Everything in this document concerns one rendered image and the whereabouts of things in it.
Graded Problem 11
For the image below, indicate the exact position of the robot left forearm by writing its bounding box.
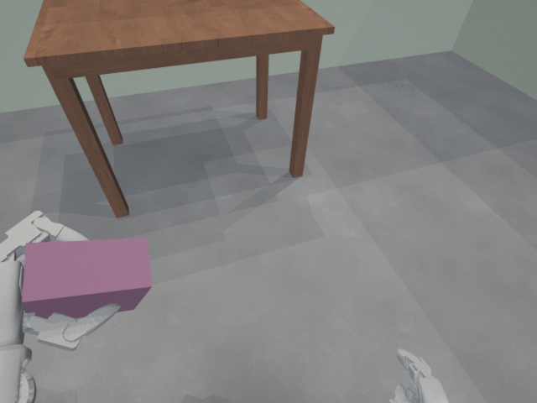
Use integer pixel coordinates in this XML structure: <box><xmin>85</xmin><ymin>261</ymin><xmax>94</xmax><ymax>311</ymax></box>
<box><xmin>0</xmin><ymin>344</ymin><xmax>36</xmax><ymax>403</ymax></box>

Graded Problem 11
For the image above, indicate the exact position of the table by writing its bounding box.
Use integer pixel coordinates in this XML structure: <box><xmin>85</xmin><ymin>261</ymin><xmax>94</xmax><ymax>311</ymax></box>
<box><xmin>23</xmin><ymin>0</ymin><xmax>335</xmax><ymax>218</ymax></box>

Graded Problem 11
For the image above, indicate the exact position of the left robot hand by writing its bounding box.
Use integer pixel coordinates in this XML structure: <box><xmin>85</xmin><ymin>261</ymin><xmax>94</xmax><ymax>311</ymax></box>
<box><xmin>0</xmin><ymin>211</ymin><xmax>122</xmax><ymax>352</ymax></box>

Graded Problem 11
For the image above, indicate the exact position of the sponge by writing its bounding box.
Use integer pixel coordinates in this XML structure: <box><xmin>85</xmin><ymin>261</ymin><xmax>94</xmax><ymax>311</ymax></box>
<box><xmin>22</xmin><ymin>238</ymin><xmax>152</xmax><ymax>319</ymax></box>

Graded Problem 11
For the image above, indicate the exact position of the right robot hand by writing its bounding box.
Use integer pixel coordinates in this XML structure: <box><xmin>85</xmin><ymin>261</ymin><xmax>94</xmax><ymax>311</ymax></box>
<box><xmin>389</xmin><ymin>348</ymin><xmax>450</xmax><ymax>403</ymax></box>

